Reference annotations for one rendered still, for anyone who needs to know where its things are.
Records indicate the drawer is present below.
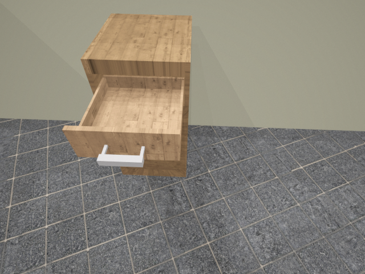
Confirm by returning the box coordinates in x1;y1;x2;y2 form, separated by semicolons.
62;75;184;161

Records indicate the cabinet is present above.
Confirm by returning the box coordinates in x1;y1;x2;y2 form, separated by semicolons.
80;14;192;177

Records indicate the handle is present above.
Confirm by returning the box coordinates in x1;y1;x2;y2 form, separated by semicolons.
97;145;145;167

